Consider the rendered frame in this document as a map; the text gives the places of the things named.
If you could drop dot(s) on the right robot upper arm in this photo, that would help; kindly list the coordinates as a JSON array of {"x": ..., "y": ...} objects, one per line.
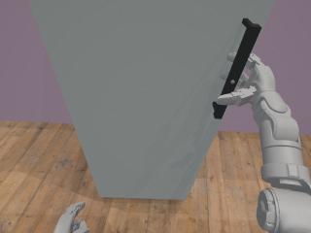
[{"x": 284, "y": 211}]

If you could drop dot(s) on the handle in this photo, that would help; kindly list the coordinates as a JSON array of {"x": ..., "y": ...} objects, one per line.
[{"x": 248, "y": 41}]

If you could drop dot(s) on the robot right hand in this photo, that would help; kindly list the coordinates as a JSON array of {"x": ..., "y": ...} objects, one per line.
[{"x": 260, "y": 80}]

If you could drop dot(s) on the robot left hand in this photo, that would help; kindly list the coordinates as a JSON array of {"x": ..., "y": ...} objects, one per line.
[{"x": 66, "y": 223}]

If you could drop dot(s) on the fridge door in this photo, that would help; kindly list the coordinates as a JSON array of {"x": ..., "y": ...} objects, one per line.
[{"x": 139, "y": 78}]

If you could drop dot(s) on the robot right forearm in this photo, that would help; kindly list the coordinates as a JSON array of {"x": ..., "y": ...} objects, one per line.
[{"x": 282, "y": 159}]

